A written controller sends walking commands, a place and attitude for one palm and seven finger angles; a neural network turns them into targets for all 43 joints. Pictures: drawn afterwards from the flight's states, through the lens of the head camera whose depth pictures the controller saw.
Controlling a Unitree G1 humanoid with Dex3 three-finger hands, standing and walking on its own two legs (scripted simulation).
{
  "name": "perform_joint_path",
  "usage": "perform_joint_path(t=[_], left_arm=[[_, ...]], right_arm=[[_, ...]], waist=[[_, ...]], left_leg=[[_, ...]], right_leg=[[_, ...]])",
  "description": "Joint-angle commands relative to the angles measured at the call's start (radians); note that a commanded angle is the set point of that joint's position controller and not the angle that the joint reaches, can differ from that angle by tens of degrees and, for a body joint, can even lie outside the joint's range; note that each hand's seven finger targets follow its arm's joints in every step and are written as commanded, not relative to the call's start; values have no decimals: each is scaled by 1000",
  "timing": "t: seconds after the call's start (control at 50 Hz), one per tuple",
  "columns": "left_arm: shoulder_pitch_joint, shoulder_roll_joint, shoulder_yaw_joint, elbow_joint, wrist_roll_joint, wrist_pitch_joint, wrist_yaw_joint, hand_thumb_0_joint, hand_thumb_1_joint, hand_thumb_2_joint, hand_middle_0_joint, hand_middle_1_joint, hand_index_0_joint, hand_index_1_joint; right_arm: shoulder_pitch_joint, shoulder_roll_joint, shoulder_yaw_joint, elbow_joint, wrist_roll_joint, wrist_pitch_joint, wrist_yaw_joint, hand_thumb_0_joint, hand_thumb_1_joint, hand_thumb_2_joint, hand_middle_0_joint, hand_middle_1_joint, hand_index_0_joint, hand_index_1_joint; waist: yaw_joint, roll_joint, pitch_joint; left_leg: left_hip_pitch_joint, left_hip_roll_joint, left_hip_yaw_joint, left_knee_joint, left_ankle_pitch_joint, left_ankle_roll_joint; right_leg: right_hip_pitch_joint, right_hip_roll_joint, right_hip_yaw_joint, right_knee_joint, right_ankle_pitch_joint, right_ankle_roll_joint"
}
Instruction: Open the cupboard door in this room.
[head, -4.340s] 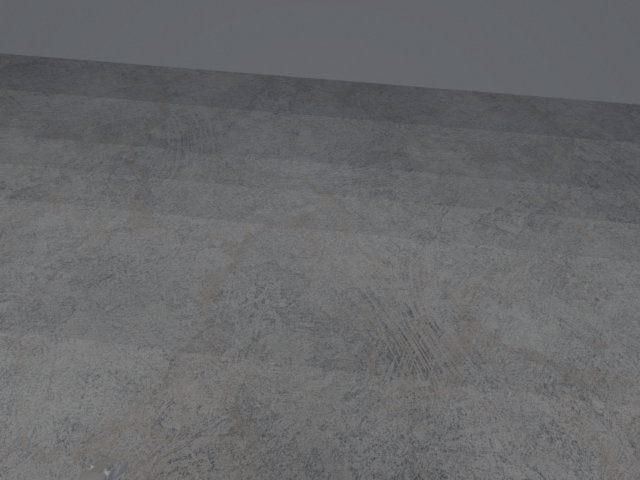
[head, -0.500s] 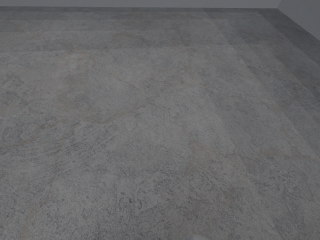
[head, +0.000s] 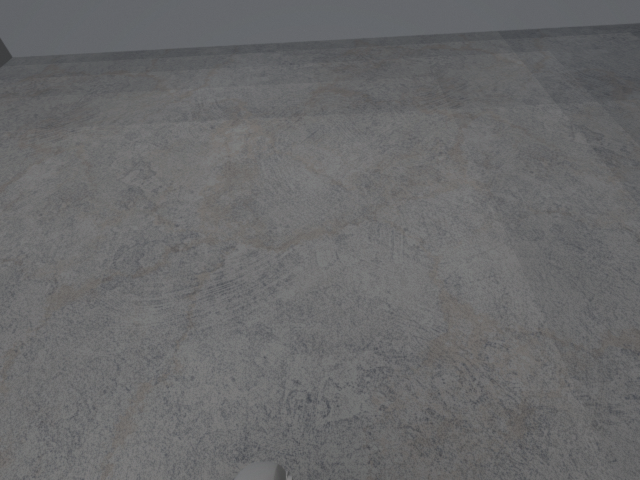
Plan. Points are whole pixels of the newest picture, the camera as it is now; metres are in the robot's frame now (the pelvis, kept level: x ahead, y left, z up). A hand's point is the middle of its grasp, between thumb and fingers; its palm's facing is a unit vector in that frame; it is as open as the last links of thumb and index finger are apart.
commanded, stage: turn or walk to find it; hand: left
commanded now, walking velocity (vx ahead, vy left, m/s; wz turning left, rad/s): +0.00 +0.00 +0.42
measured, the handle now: out of the picture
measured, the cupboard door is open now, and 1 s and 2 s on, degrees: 0 0 0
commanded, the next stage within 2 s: none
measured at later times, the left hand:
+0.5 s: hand out of the picture -0.05 +0.27 -0.17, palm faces +0.24 -0.94 -0.25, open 7.4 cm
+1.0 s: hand out of the picture -0.09 +0.21 -0.16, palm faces +0.42 -0.87 -0.24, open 7.3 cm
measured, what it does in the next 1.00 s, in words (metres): steps on the spot, turning left: left foot, then right foot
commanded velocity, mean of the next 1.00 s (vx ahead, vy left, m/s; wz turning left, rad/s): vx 0.00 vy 0.00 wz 0.42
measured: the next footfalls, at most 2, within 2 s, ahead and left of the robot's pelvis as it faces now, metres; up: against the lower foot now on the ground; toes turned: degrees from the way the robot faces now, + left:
left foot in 0.26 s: +0.00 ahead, +0.16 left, +0.00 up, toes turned +11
right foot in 0.68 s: +0.02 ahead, -0.08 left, +0.00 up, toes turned +12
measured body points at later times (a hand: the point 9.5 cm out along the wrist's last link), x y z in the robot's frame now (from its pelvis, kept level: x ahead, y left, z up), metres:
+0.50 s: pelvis -0.04 +0.05 +0.00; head -0.03 +0.07 +0.45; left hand -0.06 +0.32 -0.15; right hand +0.10 -0.17 -0.13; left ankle -0.04 +0.15 -0.74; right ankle -0.02 -0.10 -0.68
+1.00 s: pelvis -0.07 +0.01 +0.00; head -0.04 +0.02 +0.44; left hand -0.11 +0.26 -0.15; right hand +0.07 -0.21 -0.16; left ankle -0.14 +0.14 -0.70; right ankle -0.02 -0.09 -0.74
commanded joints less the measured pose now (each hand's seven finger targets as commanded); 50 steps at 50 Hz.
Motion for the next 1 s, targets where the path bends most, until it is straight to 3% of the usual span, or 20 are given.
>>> perform_joint_path(t=[0.0, 0.12, 0.16, 0.2, 0.22, 0.24, 0.26, 0.32, 0.36, 0.44, 0.54, 0.62, 0.64, 0.66, 0.68, 0.7, 0.74, 0.76, 0.94, 0.98], left_arm=[[38, 209, 58, -53, 1, -22, 11, 0, 900, 900, -200, -300, -200, -300], [102, 260, 74, -9, 9, -14, 8, 0, 900, 900, -200, -300, -200, -300], [82, 267, 77, -2, 9, -10, 6, 0, 900, 900, -200, -300, -200, -300], [69, 248, 73, -2, -7, 0, 2, 0, 900, 900, -200, -300, -200, -300], [84, 198, 68, -23, -14, 9, -3, 0, 900, 900, -200, -300, -200, -300], [40, 149, 48, -61, -8, 13, -9, 0, 900, 900, -200, -300, -200, -300], [-16, 164, 49, -59, -1, 30, 1, 0, 900, 900, -200, -300, -200, -300], [15, 171, 60, -14, -2, 32, -15, 0, 900, 900, -200, -300, -200, -300], [47, 168, 58, 2, -2, 28, -19, 0, 900, 900, -200, -300, -200, -300], [9, 159, 53, -17, -6, 25, -14, 0, 900, 900, -200, -300, -200, -300], [9, 134, 46, -44, -11, 17, -9, 0, 900, 900, -200, -300, -200, -300], [111, 146, 50, -28, -14, -2, -1, 0, 900, 900, -200, -300, -200, -300], [132, 198, 59, -29, -5, -13, 5, 0, 900, 900, -200, -300, -200, -300], [127, 285, 78, -35, 7, -19, 11, 0, 900, 900, -200, -300, -200, -300], [104, 291, 81, -56, -1, -19, 12, 0, 900, 900, -200, -300, -200, -300], [54, 264, 78, -64, -2, -18, 13, 0, 900, 900, -200, -300, -200, -300], [-40, 207, 59, -79, -3, -17, 11, 0, 900, 900, -200, -300, -200, -300], [-51, 194, 55, -84, -1, -23, 10, 0, 900, 900, -200, -300, -200, -300], [79, 249, 71, -19, 10, -16, 8, 0, 900, 900, -200, -300, -200, -300], [81, 268, 76, -12, 9, -11, 6, 0, 900, 900, -200, -300, -200, -300]], right_arm=[[-48, -53, -3, -73, -2, -17, 1, 0, -900, -900, 200, 300, 200, 300], [-116, -37, 18, -88, 13, -35, -4, 0, -900, -900, 200, 300, 200, 300], [-72, -35, 20, -79, 16, -43, -8, 0, -900, -900, 200, 300, 200, 300], [-9, -72, 15, -62, 12, -55, -9, 0, -900, -900, 200, 300, 200, 300], [8, -159, -4, -68, 3, -65, -11, 0, -900, -900, 200, 300, 200, 300], [33, -232, -18, -76, 4, -60, -13, 0, -900, -900, 200, 300, 200, 300], [44, -217, -20, -57, 1, -61, -25, 0, -900, -900, 200, 300, 200, 300], [-112, -152, 8, -96, 0, -62, -35, 0, -900, -900, 200, 300, 200, 300], [-110, -144, 8, -101, 3, -70, -36, 0, -900, -900, 200, 300, 200, 300], [-56, -148, 1, -91, 3, -67, -36, 0, -900, -900, 200, 300, 200, 300], [-63, -155, -9, -103, -4, -57, -31, 0, -900, -900, 200, 300, 200, 300], [-86, -139, -13, -116, 4, -53, -24, 0, -900, -900, 200, 300, 200, 300], [-80, -99, -11, -123, 12, -53, -17, 0, -900, -900, 200, 300, 200, 300], [-69, -31, 3, -149, 14, -55, -12, 0, -900, -900, 200, 300, 200, 300], [-92, -81, -9, -150, -2, -42, -15, 0, -900, -900, 200, 300, 200, 300], [-107, -89, -16, -138, -3, -31, -12, 0, -900, -900, 200, 300, 200, 300], [-56, -70, -17, -97, -2, -23, -1, 0, -900, -900, 200, 300, 200, 300], [-31, -57, -12, -83, -3, -23, 3, 0, -900, -900, 200, 300, 200, 300], [-129, -31, 14, -95, 10, -33, -1, 0, -900, -900, 200, 300, 200, 300], [-110, -31, 18, -91, 13, -41, -5, 0, -900, -900, 200, 300, 200, 300]], waist=[[44, -192, -3], [83, -239, -69], [53, -236, -89], [12, -148, -118], [2, 81, -127], [-15, 254, -95], [-43, 230, -77], [29, 157, 12], [30, 109, -27], [3, 88, -51], [4, 112, -63], [57, 82, -109], [67, -35, -122], [67, -303, -92], [83, -317, -80], [61, -265, -31], [2, -142, 12], [-1, -168, 4], [80, -230, -36], [73, -238, -65]], left_leg=[[-40, 31, 23, -73, -40, -17], [84, 21, 91, -360, -123, -1], [167, 10, 115, -505, -61, 8], [359, 29, 98, -736, 159, 29], [473, 216, -141, -805, 288, 102], [458, 387, -314, -838, 495, 195], [349, 377, -312, -870, 385, 221], [244, 247, -183, -875, 241, 198], [291, 220, -158, -862, 307, 198], [355, 232, -206, -840, 379, 225], [307, 223, -272, -812, 370, 233], [185, 149, -261, -707, 332, 168], [76, 79, -196, -597, 222, 112], [-109, -63, -31, -394, -64, 40], [-86, -40, -48, -192, -193, 35], [-75, -23, -71, -61, -161, 38], [-73, 5, -45, 51, -52, 26], [-68, 11, -21, 56, -16, 14], [42, 28, 87, -302, -115, -7], [108, 16, 113, -409, -96, 2]], right_leg=[[43, -261, 162, -207, 157, -95], [115, -298, 139, -111, 400, -119], [97, -291, 105, -53, 423, -90], [-17, -245, 25, 73, 305, -4], [-218, -145, -37, 243, 23, 63], [-355, -65, -22, 430, -343, 100], [-335, -69, 69, 535, -337, 96], [-329, -64, 103, 609, -161, 95], [-315, -51, 96, 585, -131, 104], [-304, -31, 99, 487, -165, 112], [-194, 5, 91, 290, -190, 100], [54, 17, 78, -64, 20, 87], [166, -89, 182, -175, 35, 58], [219, -335, 435, -233, 59, -45], [78, -422, 471, -262, 56, -121], [-12, -378, 441, -270, 29, -132], [-52, -279, 264, -226, 78, -90], [-27, -248, 194, -205, 143, -76], [99, -295, 113, -115, 393, -108], [102, -299, 103, -71, 443, -101]])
